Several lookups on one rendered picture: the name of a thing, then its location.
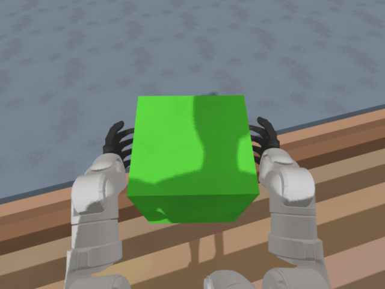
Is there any robot right hand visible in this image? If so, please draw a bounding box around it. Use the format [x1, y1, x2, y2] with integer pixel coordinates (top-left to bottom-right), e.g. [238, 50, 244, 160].
[249, 117, 280, 165]

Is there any right robot forearm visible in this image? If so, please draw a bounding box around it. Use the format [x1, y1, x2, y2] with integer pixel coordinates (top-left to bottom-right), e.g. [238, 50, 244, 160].
[259, 148, 331, 289]

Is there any robot left hand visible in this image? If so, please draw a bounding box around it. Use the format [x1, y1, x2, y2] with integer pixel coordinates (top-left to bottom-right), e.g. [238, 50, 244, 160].
[103, 121, 134, 168]

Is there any right robot upper arm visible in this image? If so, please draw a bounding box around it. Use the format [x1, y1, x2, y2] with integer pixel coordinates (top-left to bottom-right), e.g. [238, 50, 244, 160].
[262, 267, 329, 289]

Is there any right robot thigh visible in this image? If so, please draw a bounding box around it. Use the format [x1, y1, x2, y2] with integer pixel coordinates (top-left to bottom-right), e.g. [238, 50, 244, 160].
[204, 270, 256, 289]

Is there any left robot upper arm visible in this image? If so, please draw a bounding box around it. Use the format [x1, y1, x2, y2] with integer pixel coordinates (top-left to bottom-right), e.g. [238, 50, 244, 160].
[69, 274, 131, 289]

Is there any carton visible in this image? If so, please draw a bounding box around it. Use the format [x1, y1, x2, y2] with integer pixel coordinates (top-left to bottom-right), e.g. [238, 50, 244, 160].
[127, 95, 260, 223]

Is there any left robot forearm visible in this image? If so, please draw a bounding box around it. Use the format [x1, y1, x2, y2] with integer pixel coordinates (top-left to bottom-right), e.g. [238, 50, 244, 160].
[64, 153, 127, 289]

